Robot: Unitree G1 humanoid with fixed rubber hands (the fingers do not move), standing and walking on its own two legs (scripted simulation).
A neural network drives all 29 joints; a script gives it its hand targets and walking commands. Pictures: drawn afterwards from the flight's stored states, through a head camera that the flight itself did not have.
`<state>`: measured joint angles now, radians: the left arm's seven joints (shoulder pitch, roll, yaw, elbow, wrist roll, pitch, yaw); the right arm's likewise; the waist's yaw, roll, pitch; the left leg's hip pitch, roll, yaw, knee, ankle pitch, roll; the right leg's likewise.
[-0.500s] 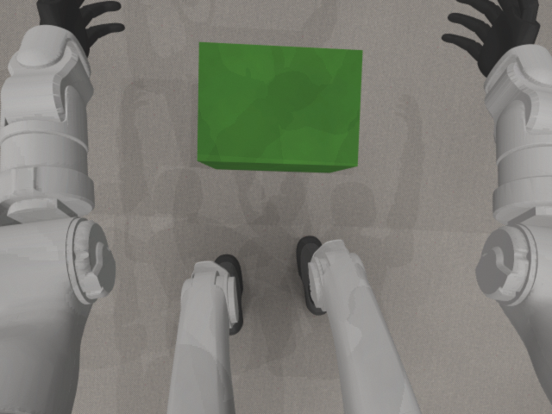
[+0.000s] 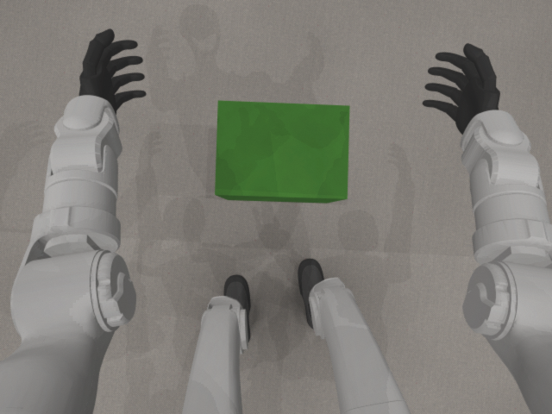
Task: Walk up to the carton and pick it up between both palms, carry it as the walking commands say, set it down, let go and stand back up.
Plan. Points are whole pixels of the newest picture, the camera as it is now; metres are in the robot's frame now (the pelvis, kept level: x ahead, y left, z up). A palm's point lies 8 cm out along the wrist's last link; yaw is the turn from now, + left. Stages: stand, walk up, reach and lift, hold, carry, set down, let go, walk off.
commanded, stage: let go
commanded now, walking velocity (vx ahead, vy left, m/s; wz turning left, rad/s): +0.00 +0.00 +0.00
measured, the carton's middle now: (280, 159) +0.49 -0.06 -0.54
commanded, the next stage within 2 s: stand in 1.18 s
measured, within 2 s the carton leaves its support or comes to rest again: neither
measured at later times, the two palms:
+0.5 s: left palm (46, 255) +0.34 +0.21 +0.00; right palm (548, 249) +0.28 -0.27 +0.01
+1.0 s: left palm out of the picture +0.24 +0.24 +0.05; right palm (538, 320) +0.23 -0.22 +0.04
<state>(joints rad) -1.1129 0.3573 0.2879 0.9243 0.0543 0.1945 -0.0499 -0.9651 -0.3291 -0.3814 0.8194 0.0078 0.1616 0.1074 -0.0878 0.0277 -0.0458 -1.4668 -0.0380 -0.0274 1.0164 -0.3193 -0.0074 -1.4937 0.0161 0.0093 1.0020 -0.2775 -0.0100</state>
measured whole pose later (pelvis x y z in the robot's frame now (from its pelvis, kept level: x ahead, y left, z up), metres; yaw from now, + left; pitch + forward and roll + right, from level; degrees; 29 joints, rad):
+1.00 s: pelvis +0.08 +0.01 +0.11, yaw -1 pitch -6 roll +0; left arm 0.22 0.21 0.04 0.43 0.00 0.12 -0.07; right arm 0.21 -0.21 -0.05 0.43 -0.02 0.13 0.09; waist 0.01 0.02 0.12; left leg -0.05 -0.03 -0.03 0.43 -0.29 0.02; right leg -0.08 0.02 0.04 0.42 -0.25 0.00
